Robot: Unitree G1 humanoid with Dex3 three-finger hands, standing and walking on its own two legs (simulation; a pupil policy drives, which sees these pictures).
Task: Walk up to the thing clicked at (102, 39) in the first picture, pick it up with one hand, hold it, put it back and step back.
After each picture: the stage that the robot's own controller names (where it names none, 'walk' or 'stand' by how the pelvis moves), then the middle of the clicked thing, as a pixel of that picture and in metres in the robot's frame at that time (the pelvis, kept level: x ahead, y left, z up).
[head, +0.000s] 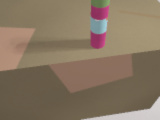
stand; (98, 22) +0.59 -0.04 +0.09
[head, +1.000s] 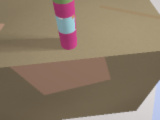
sink last; (66, 20) +0.53 +0.09 +0.12
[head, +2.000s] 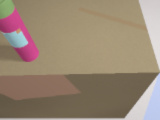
rise first; (15, 32) +0.45 +0.26 +0.12
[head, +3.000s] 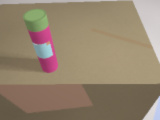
stand; (43, 44) +0.46 +0.18 +0.10
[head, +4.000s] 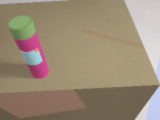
stand; (32, 51) +0.43 +0.21 +0.09
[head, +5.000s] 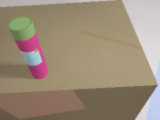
stand; (32, 52) +0.44 +0.21 +0.08
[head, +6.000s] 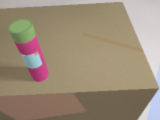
stand; (32, 54) +0.43 +0.21 +0.08
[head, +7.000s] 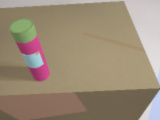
stand; (33, 54) +0.43 +0.21 +0.08
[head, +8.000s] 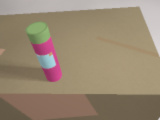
rise first; (46, 55) +0.43 +0.19 +0.09
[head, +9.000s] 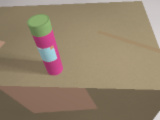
go down; (48, 48) +0.45 +0.19 +0.09
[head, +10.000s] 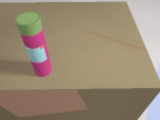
go down; (36, 48) +0.45 +0.17 +0.10
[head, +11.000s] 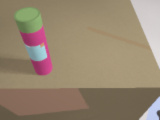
go down; (37, 46) +0.44 +0.17 +0.11
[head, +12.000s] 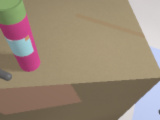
close in; (20, 39) +0.43 +0.18 +0.13
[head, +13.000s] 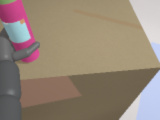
close; (17, 26) +0.48 +0.19 +0.15
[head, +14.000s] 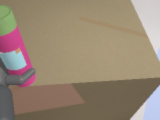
lift; (13, 52) +0.38 +0.21 +0.14
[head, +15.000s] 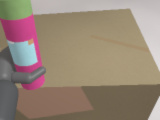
lift; (24, 46) +0.32 +0.17 +0.25
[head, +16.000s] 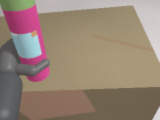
hold; (28, 38) +0.33 +0.16 +0.26
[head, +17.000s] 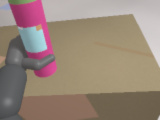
hold; (35, 33) +0.34 +0.14 +0.28
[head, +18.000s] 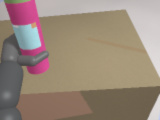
crouch; (28, 32) +0.37 +0.16 +0.26
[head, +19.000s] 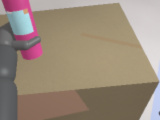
lower; (21, 19) +0.46 +0.18 +0.24
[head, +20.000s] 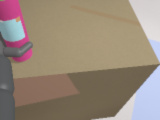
lower; (11, 24) +0.47 +0.19 +0.15
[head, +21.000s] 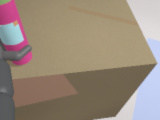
lower; (10, 28) +0.47 +0.20 +0.15
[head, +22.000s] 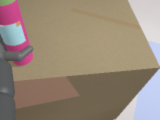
lower; (12, 28) +0.46 +0.20 +0.15
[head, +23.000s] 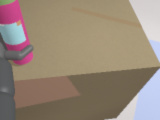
lower; (12, 27) +0.47 +0.19 +0.15
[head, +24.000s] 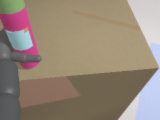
open; (20, 33) +0.45 +0.18 +0.14
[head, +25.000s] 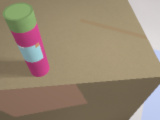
sink last; (31, 46) +0.42 +0.17 +0.13
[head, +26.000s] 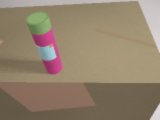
stand; (47, 47) +0.45 +0.18 +0.11
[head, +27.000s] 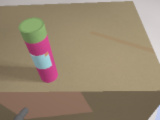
stand; (41, 54) +0.41 +0.17 +0.10
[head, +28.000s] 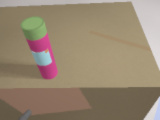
stand; (42, 52) +0.43 +0.18 +0.09
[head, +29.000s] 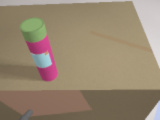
stand; (42, 53) +0.42 +0.18 +0.09
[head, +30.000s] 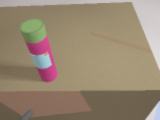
stand; (41, 54) +0.42 +0.18 +0.09
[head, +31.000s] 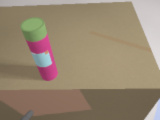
stand; (42, 53) +0.42 +0.18 +0.09
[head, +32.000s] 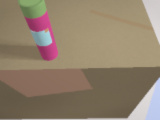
walk; (42, 31) +0.48 +0.17 +0.10
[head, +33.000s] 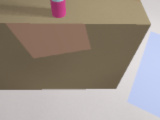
walk; out of the picture +0.73 +0.14 +0.10
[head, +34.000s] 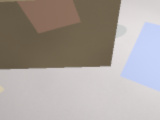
stand; out of the picture +1.09 +0.25 +0.11
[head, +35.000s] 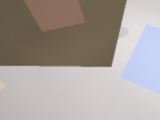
stand; out of the picture +1.10 +0.19 +0.09
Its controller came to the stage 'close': yes
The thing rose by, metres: 0.20
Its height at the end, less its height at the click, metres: +0.00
